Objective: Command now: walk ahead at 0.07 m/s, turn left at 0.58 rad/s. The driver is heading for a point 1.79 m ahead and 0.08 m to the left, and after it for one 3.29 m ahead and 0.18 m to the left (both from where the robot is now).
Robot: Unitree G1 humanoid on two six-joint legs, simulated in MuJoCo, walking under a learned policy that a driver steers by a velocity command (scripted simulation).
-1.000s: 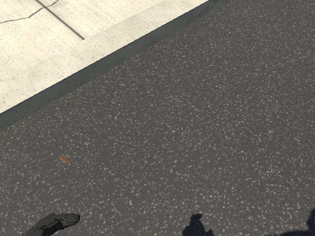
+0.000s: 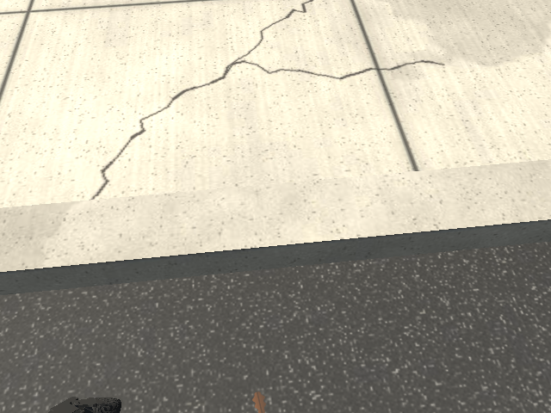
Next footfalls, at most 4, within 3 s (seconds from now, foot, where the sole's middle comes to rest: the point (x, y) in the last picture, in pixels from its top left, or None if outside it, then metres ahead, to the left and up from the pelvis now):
0.36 left None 0.04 0.14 -0.76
0.68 right None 0.08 -0.10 -0.76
1.16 right None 0.03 -0.12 -0.76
1.58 left None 0.05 0.11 -0.76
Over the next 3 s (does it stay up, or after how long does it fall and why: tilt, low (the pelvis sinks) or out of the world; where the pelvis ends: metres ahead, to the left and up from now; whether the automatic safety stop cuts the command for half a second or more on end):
stays up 0.35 0.03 0.01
